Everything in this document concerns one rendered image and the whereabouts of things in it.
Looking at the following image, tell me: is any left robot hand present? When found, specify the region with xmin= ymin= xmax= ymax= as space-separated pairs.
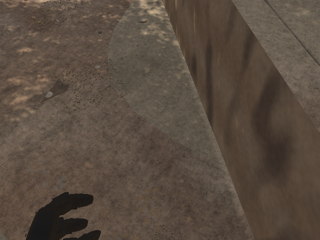
xmin=25 ymin=192 xmax=101 ymax=240

